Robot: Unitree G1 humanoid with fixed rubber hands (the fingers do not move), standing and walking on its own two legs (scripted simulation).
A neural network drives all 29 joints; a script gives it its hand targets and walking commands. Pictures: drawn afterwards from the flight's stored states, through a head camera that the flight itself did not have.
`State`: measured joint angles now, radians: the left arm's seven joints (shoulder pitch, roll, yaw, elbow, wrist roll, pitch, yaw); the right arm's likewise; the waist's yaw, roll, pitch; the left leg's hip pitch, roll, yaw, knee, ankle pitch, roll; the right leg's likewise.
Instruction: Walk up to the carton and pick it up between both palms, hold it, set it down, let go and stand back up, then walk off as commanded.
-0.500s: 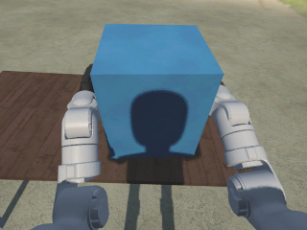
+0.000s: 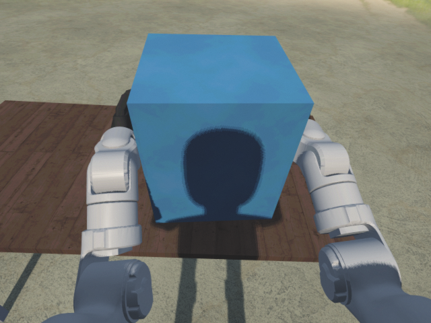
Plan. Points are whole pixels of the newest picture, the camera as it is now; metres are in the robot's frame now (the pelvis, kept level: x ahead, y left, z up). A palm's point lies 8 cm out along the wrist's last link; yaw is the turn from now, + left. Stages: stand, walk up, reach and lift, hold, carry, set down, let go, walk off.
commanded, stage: hold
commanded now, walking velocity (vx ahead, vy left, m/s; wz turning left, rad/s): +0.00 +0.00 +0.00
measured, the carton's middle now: (213, 132) +0.36 -0.01 +0.22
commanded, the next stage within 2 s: set down in 0.30 s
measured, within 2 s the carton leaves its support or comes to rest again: neither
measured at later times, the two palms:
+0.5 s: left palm (128, 131) +0.37 +0.14 +0.21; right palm (300, 123) +0.37 -0.16 +0.23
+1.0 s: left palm (136, 152) +0.39 +0.14 +0.15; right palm (288, 153) +0.38 -0.16 +0.15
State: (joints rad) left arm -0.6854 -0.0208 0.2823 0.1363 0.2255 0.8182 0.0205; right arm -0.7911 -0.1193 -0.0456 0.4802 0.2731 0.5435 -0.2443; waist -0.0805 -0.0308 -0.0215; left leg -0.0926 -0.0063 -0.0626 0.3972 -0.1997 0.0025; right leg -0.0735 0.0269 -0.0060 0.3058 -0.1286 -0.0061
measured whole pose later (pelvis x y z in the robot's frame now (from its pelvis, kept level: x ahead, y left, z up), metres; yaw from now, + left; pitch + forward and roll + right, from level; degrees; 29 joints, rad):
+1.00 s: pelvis +0.01 +0.00 +0.00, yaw +1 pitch -7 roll -2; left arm -0.59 -0.04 0.22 0.30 0.24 0.45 0.03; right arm -0.60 -0.02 -0.14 0.61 0.10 0.08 -0.16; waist -0.08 -0.07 0.08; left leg -0.05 -0.01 -0.07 0.39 -0.22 0.01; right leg -0.01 0.02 -0.03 0.27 -0.14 0.00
